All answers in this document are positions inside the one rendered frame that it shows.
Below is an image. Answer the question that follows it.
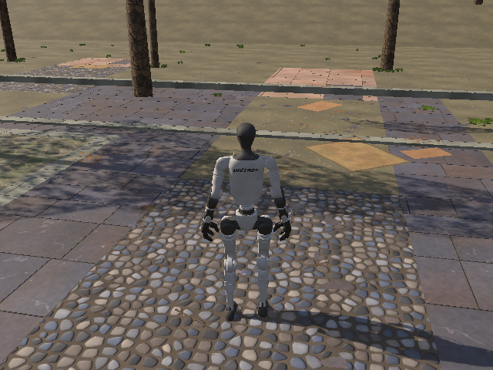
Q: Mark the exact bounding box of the robot left hand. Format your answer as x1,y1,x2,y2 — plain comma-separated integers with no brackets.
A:
201,221,219,241

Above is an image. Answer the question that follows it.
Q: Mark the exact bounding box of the robot right hand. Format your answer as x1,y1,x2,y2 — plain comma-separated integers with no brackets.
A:
273,220,291,241

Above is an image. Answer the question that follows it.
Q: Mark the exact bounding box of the robot left foot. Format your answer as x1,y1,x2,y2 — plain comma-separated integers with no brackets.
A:
225,301,237,321

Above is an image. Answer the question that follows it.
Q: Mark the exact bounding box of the robot right upper arm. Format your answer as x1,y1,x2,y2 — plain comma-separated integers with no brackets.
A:
262,156,283,199

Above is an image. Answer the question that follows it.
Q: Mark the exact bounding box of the robot left upper arm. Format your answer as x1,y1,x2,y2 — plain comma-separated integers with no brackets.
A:
210,156,230,199

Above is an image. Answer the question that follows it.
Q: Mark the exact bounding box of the robot right shin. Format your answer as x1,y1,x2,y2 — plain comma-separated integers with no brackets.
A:
258,257,269,307

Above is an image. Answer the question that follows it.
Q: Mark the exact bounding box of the right robot forearm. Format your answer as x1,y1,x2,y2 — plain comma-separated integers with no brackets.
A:
274,187,290,223

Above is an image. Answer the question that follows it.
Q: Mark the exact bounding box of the left robot forearm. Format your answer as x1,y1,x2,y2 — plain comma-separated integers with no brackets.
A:
203,187,218,223

